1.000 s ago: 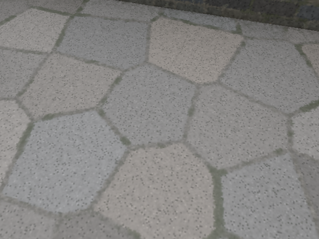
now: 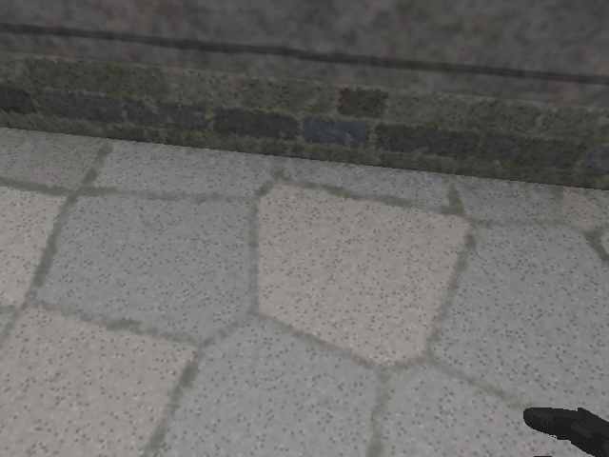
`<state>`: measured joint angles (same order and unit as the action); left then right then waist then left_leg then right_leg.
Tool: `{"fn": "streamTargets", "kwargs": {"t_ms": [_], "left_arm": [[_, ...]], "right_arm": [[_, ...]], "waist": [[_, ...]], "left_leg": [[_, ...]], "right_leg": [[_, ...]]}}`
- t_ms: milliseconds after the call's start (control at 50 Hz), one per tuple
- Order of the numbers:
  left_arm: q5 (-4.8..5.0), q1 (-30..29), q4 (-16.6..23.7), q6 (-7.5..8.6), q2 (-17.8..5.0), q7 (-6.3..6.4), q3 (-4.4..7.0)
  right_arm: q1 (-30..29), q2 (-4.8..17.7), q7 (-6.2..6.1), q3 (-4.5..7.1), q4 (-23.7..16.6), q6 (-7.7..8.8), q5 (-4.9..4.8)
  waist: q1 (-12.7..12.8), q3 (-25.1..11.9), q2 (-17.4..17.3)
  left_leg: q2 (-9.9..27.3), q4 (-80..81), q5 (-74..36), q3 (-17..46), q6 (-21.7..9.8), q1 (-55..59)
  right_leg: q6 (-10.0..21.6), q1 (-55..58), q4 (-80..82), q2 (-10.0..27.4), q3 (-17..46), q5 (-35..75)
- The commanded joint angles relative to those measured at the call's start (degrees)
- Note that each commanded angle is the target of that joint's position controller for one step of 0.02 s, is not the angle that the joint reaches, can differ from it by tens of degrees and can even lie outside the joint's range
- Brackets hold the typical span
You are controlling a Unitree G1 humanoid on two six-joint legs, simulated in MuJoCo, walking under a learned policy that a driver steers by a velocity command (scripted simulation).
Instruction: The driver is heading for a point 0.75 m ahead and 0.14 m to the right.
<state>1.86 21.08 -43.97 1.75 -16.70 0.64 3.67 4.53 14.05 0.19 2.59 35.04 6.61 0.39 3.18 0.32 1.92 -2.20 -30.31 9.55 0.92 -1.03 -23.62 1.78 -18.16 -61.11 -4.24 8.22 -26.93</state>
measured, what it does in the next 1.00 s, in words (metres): walks ahead, turning right: right foot, then left foot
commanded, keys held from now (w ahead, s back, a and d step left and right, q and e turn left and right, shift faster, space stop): w+e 0.56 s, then w+q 0.36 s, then no key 0.08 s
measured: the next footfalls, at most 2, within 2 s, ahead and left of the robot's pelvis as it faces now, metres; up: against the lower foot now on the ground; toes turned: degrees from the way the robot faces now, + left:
right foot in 0.42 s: +0.34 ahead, -0.19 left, +0.00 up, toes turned -17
left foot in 0.94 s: +0.72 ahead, -0.10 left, +0.00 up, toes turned -15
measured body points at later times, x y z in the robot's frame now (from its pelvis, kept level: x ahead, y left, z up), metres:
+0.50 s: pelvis +0.25 -0.08 -0.01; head +0.30 -0.11 +0.44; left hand +0.52 +0.10 -0.09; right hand +0.23 -0.38 -0.13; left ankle +0.14 +0.11 -0.64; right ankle +0.31 -0.18 -0.73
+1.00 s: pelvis +0.55 -0.14 -0.01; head +0.59 -0.14 +0.44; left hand +0.67 +0.13 -0.13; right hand +0.68 -0.43 -0.09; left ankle +0.67 -0.09 -0.73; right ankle +0.32 -0.19 -0.67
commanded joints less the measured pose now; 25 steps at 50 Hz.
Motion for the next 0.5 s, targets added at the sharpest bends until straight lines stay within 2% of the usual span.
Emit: {"fn": "streamTargets", "kwargs": {"t_ms": [20, 40, 80, 120, 180, 240, 320, 360, 380, 400, 420, 440, 460, 480, 500], "left_arm": [[-0.83, -5.6, 7.3, 0.9, -6.9, -0.07, 1.69], [-0.63, -5.7, 7.7, 0.62, -6.0, -0.44, 1.78], [-0.22, -5.4, 8.0, -0.12, -3.7, -0.84, 1.38], [-0.66, -7.6, 9.0, -0.55, -2.8, -1.0, 1.01], [-0.75, -11.0, 9.7, -0.42, -2.1, -1.68, 0.47], [-0.69, -16.4, 10.7, 0.17, -1.7, -2.74, -0.01], [-0.48, -21.7, 13.3, 0.09, -2.6, -3.8, 0.15], [-0.83, -20.6, 13.9, -0.17, -4.1, -4.04, 0.93], [-1.04, -17.2, 13.4, -0.4, -5.4, -3.94, 1.76], [-0.91, -8.6, 11.1, -0.59, -7.7, -3.65, 3.26], [-0.64, 2.2, 8.5, -1.01, -11.9, -2.69, 5.26], [0.05, 1.3, 8.8, -0.6, -19.5, -2.11, 6.2], [-0.28, 4.0, 10.7, 0.13, -15.3, -2.23, 4.87], [-0.87, 2.2, 9.8, 0.87, -11.9, -2.38, 3.86], [-0.72, -1.1, 9.9, 1.24, -10.4, -2.26, 3.35]], "right_arm": [[9.9, 6.6, -0.39, 2.57, -0.2, -0.64, 0.24], [8.7, 5.8, -0.34, 2.21, 0.2, -0.59, 0.55], [8.0, 5.6, -0.11, 2.29, 1.4, -0.18, 0.15], [8.1, 7.3, -0.14, 2.88, 2.8, 0.14, -0.11], [8.4, 9.3, -0.45, 3.51, 4.5, -0.1, 0.01], [9.5, 10.9, -0.74, 3.81, 5.9, -0.59, -0.44], [12.2, 13.3, -0.75, 4.54, 7.8, -1.5, -1.65], [12.1, 14.9, -0.96, 5.03, 8.1, -2.16, -2.17], [12.0, 15.7, -1.18, 5.28, 8.2, -2.55, -2.43], [11.5, 15.3, -1.42, 5.05, 8.0, -2.96, -2.59], [12.5, 13.2, -1.74, 4.11, 7.3, -2.81, -1.5], [18.1, 4.8, -0.87, 1.2, 3.6, -1.58, 1.25], [13.2, 8.8, -0.1, 1.42, 3.0, 0.57, -0.61], [7.4, 11.8, 0.26, 2.26, 1.6, 1.51, -2.84], [6.1, 11.0, -0.07, 1.79, 1.2, 2.01, -2.29]], "waist": [[-6.6, -2.9, -5.8], [-5.1, -1.2, -7.1], [-3.9, -0.2, -8.6], [-3.6, 0.7, -7.6], [-4.2, 0.5, -6.0], [-6.2, 1.5, -5.3], [-7.2, 3.0, -5.6], [-5.5, 1.7, -6.8], [-3.2, -0.7, -7.5], [1.7, -5.0, -6.5], [6.1, -10.4, -2.9], [-0.6, -15.2, 14.5], [3.9, -24.4, 9.5], [4.8, -15.9, 5.9], [2.5, -10.7, 1.9]], "left_leg": [[19.5, 13.9, 2.7, 22.9, -10.2, 25.2], [17.7, 15.5, -0.8, 18.4, -9.5, 21.1], [16.4, 18.3, -4.3, 13.0, -9.6, 17.1], [17.0, 20.1, -8.5, 9.0, -10.4, 16.2], [16.6, 20.5, -13.0, 2.8, -9.9, 17.5], [15.7, 20.3, -13.7, -2.7, -8.2, 18.3], [17.9, 18.4, -16.1, -5.8, -6.6, 23.6], [18.2, 12.8, -31.0, -8.2, -5.4, 26.0], [17.7, 6.7, -40.9, -9.8, -4.6, 26.3], [15.9, -4.3, -45.4, -12.0, -3.1, 23.4], [13.7, -20.5, -33.9, -12.5, -0.7, 10.7], [3.0, -42.3, 20.4, -9.4, 3.3, -16.3], [1.3, -49.7, 24.5, 4.0, 2.7, -22.6], [3.9, -49.5, 18.6, 4.3, 1.6, -27.1], [6.2, -44.7, 13.5, 4.0, 1.1, -25.3]], "right_leg": [[-1.5, -26.7, -10.7, 7.5, -0.5, 6.4], [-1.5, -24.6, -9.2, 8.8, -0.8, 7.8], [-1.9, -22.6, -6.9, 9.8, -2.2, 8.8], [-2.7, -23.7, -3.0, 10.5, -2.6, 11.5], [-3.0, -23.7, 5.4, 11.0, -3.4, 19.6], [-2.1, -20.6, 15.3, 10.0, -5.9, 27.2], [0.4, -19.1, 22.1, 8.7, -8.7, 23.8], [2.6, -14.6, 24.0, 6.0, -11.6, 17.7], [4.0, -8.9, 24.9, 3.6, -13.6, 15.5], [6.0, 2.9, 28.8, 0.8, -14.9, 18.5], [8.7, 21.1, 29.1, 3.4, -8.0, 20.5], [19.6, 40.8, 33.1, 19.7, 24.6, 13.9], [22.7, 44.2, 42.7, 23.5, 40.2, 3.6], [19.4, 39.1, 43.9, 21.8, 32.1, 6.8], [17.5, 30.6, 43.8, 19.4, 25.5, 12.0]]}}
